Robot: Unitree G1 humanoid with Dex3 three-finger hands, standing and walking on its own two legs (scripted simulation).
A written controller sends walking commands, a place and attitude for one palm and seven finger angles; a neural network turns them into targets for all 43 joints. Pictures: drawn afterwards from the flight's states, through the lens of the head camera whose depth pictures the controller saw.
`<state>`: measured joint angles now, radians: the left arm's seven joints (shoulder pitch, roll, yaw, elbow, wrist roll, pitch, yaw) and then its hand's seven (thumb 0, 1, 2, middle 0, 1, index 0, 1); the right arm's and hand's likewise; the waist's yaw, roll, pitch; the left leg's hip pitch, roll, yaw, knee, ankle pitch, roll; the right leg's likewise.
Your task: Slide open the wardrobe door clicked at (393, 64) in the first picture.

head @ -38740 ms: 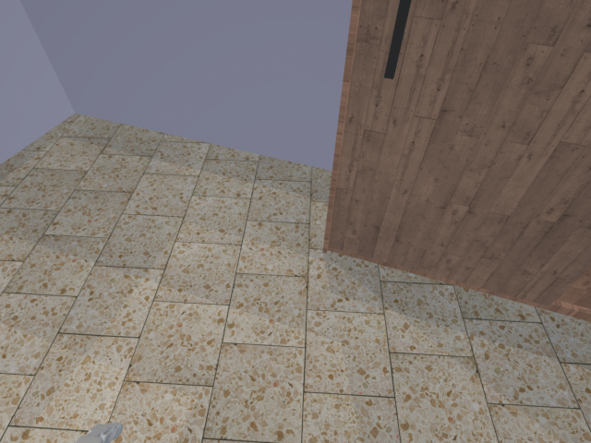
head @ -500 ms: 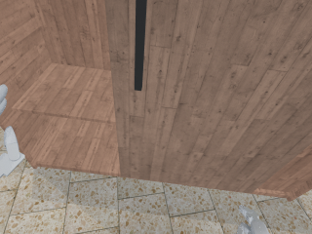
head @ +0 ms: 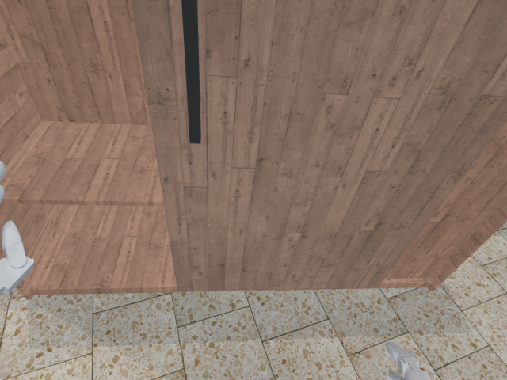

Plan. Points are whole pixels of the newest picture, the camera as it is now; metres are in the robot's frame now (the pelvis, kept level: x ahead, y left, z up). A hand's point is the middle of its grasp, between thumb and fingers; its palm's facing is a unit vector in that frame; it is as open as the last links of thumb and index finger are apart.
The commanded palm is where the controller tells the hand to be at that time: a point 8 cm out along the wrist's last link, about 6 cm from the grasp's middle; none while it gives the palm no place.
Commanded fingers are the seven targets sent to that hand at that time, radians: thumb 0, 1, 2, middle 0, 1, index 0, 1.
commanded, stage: stop stepping back and stand still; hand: left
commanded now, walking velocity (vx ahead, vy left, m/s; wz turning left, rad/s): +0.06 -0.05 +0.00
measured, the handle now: (193, 71) +0.60 +0.16 +0.22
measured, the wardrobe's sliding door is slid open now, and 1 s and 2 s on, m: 0.56 0.56 0.56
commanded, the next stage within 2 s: let the arm hang, fingers relaxed in 0.32 s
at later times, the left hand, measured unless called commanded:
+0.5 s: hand (60, 290) +0.22 +0.28 +0.06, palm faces +0.28 -0.85 -0.45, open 7.4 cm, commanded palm none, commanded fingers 0.00 0.90 0.90 -0.20 -0.30 -0.20 -0.30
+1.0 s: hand out of the picture -0.04 +0.21 -0.17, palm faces +0.04 -0.97 -0.24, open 7.3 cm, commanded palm none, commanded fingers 0.00 0.90 0.90 -0.20 -0.30 -0.20 -0.30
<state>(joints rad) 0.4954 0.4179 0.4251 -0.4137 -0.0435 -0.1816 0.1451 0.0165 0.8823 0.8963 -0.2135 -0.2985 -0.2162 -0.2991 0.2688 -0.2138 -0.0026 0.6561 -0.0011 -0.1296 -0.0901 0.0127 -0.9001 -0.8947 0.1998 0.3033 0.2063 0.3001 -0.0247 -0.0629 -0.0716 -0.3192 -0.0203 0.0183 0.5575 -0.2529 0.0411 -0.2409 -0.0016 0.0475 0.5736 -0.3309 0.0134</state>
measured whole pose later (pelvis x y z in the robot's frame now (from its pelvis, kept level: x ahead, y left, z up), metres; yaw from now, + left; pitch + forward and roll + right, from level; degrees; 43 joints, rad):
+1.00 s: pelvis -0.01 -0.01 +0.01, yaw +3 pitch +0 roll -1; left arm 0.28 0.26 0.01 1.10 0.01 0.02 0.00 0.01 0.92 0.90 -0.20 -0.30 -0.21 -0.30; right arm 0.22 -0.25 -0.01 1.06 -0.03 0.02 -0.03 0.01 -0.90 -0.89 0.20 0.30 0.20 0.30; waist 0.01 0.00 0.06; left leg -0.29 -0.03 -0.04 0.47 -0.17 0.03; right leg -0.15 0.04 -0.04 0.42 -0.26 -0.03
